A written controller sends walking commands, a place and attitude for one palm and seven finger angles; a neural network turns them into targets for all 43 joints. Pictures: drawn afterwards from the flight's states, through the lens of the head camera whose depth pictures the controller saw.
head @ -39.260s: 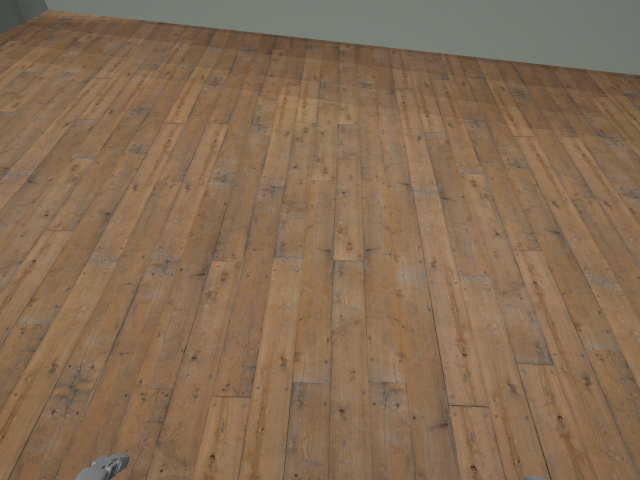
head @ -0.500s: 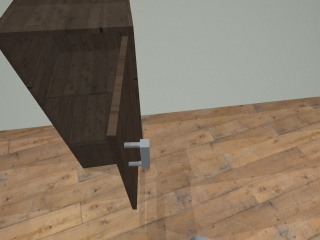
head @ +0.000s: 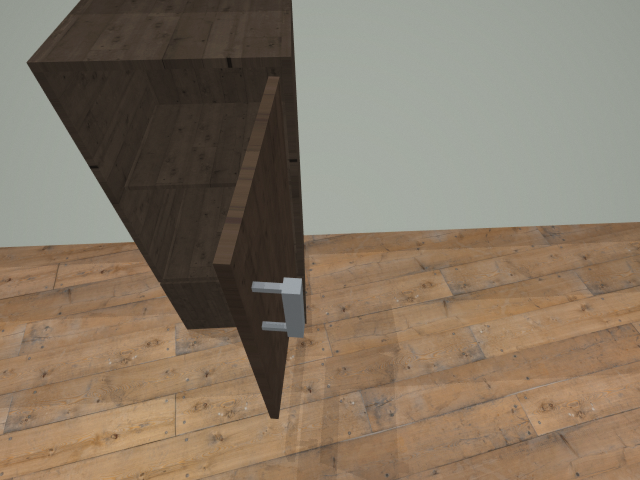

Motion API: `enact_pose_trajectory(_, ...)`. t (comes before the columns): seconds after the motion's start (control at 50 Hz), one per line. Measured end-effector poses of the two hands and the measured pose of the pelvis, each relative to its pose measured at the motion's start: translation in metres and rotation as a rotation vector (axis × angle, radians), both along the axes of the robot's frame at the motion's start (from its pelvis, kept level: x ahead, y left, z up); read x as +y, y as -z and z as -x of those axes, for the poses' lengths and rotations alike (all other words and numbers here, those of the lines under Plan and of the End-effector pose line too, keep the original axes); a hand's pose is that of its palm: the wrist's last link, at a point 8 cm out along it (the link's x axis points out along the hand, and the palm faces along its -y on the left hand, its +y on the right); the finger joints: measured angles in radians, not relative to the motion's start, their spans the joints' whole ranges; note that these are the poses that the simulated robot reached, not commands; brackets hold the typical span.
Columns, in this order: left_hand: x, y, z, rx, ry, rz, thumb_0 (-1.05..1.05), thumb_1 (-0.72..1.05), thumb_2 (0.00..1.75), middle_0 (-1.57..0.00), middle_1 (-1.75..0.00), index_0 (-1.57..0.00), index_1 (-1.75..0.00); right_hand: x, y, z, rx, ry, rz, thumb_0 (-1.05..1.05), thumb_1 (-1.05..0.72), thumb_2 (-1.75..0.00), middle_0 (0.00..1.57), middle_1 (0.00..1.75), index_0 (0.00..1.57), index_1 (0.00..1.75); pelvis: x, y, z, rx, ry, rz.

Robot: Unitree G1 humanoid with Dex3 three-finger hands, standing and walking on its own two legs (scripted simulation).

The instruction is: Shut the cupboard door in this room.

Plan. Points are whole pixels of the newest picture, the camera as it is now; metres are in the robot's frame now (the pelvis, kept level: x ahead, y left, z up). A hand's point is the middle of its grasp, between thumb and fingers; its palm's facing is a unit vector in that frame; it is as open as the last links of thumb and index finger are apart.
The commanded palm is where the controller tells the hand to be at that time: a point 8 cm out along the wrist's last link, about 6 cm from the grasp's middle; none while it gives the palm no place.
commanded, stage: stand and wait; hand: left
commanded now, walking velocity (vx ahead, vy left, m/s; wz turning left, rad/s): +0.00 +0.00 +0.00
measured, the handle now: (279, 309) +0.34 +0.09 -0.02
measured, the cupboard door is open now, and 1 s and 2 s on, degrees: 83 83 83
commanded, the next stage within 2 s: turn or walk to find it in 0.26 s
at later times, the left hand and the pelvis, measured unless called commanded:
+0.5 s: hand out of the picture +0.02 +0.20 -0.17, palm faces +0.07 -0.97 -0.21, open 7.3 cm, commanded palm none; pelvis +0.00 +0.02 +0.00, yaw +1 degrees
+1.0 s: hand out of the picture +0.01 +0.24 -0.17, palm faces +0.25 -0.94 -0.23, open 7.4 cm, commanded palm none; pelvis -0.01 +0.03 +0.00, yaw +13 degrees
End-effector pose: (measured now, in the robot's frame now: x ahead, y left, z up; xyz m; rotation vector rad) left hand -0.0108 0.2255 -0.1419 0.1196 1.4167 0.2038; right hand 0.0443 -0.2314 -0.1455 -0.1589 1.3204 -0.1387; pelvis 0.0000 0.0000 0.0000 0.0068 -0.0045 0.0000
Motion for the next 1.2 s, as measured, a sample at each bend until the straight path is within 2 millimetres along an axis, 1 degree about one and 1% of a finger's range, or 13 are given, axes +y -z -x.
enact_pose_trajectory(0.08,-0.002,0.002,0.009,0.036,-0.004,0.026,0.01,0.92,0.90,-0.20,-0.30,-0.20,-0.30,0.007,-0.006,0.003,0.008,0.005,0.012,0.00,-0.93,-0.90,0.20,0.30,0.20,0.30,0.004,-0.004,-0.004,-0.007,0.005,0.004)
enact_pose_trajectory(0.16,-0.003,0.002,0.009,0.045,0.011,0.045,0.01,0.91,0.90,-0.20,-0.30,-0.20,-0.30,0.011,-0.009,0.007,0.009,0.016,0.019,0.00,-0.93,-0.90,0.20,0.30,0.20,0.30,0.009,-0.006,-0.006,-0.009,0.012,0.006)
enact_pose_trajectory(0.3,0.002,0.001,-0.007,0.013,0.037,0.047,0.01,0.91,0.90,-0.20,-0.30,-0.20,-0.30,0.021,-0.009,0.024,0.037,0.037,0.016,0.00,-0.94,-0.90,0.20,0.30,0.20,0.30,0.016,-0.007,-0.009,-0.014,0.017,0.006)
enact_pose_trajectory(0.44,0.020,0.000,-0.021,-0.026,0.026,0.007,0.01,0.92,0.90,-0.20,-0.30,-0.20,-0.30,0.036,-0.003,0.045,0.101,0.039,-0.019,0.00,-0.92,-0.90,0.20,0.30,0.20,0.30,0.021,-0.004,-0.007,-0.008,-0.008,0.002)
enact_pose_trajectory(0.56,0.031,-0.003,-0.029,-0.070,-0.002,-0.035,0.01,0.92,0.90,-0.20,-0.30,-0.20,-0.30,0.039,0.006,0.046,0.123,0.017,-0.041,0.01,-0.92,-0.90,0.20,0.30,0.20,0.30,0.020,0.001,-0.002,0.006,-0.041,-0.002)
enact_pose_trajectory(0.68,0.037,-0.003,-0.026,-0.112,-0.039,-0.060,0.01,0.91,0.90,-0.20,-0.30,-0.20,-0.30,0.026,0.010,0.027,0.089,-0.028,-0.023,0.01,-0.92,-0.90,0.20,0.30,0.20,0.30,0.018,0.006,0.004,0.011,-0.094,0.004)
enact_pose_trajectory(0.76,0.043,0.005,-0.016,-0.128,-0.077,-0.049,0.01,0.91,0.90,-0.20,-0.30,-0.20,-0.30,0.020,0.005,0.000,0.048,-0.081,0.016,0.01,-0.92,-0.90,0.20,0.30,0.20,0.30,0.023,0.010,0.008,-0.001,-0.144,0.002)
enact_pose_trajectory(0.84,0.055,0.018,-0.005,-0.117,-0.121,-0.029,0.01,0.91,0.90,-0.20,-0.30,-0.20,-0.30,0.023,0.002,-0.029,-0.034,-0.140,0.052,0.01,-0.91,-0.90,0.20,0.30,0.20,0.30,0.033,0.018,0.010,0.001,-0.179,0.002)
enact_pose_trajectory(0.88,0.058,0.016,-0.002,-0.101,-0.131,-0.031,0.01,0.91,0.90,-0.20,-0.30,-0.20,-0.30,0.025,-0.004,-0.039,-0.064,-0.158,0.058,0.00,-0.91,-0.90,0.20,0.30,0.20,0.30,0.034,0.015,0.011,0.007,-0.188,0.005)
enact_pose_trajectory(0.96,0.060,0.001,-0.004,-0.117,-0.149,-0.042,0.01,0.91,0.90,-0.20,-0.30,-0.20,-0.30,0.028,-0.014,-0.053,-0.075,-0.204,0.059,0.00,-0.91,-0.90,0.20,0.30,0.20,0.30,0.031,0.003,0.010,0.025,-0.217,0.014)
enact_pose_trajectory(1.06,0.050,-0.011,-0.008,-0.135,-0.161,-0.062,0.01,0.91,0.90,-0.20,-0.30,-0.20,-0.30,0.028,-0.012,-0.068,-0.074,-0.235,0.026,0.00,-0.91,-0.90,0.20,0.30,0.20,0.30,0.019,-0.002,0.003,0.030,-0.238,0.009)
enact_pose_trajectory(1.14,0.031,-0.010,-0.007,-0.136,-0.164,-0.085,0.01,0.91,0.90,-0.20,-0.30,-0.20,-0.30,0.023,0.004,-0.078,-0.074,-0.235,-0.025,0.00,-0.91,-0.90,0.20,0.30,0.20,0.30,0.003,0.005,-0.007,0.022,-0.243,-0.022)
enact_pose_trajectory(1.2,0.012,-0.013,-0.001,-0.111,-0.176,-0.078,0.01,0.91,0.90,-0.20,-0.30,-0.20,-0.30,0.021,0.010,-0.082,-0.057,-0.231,-0.054,0.00,-0.91,-0.90,0.20,0.30,0.20,0.30,-0.004,0.003,-0.014,0.005,-0.257,-0.013)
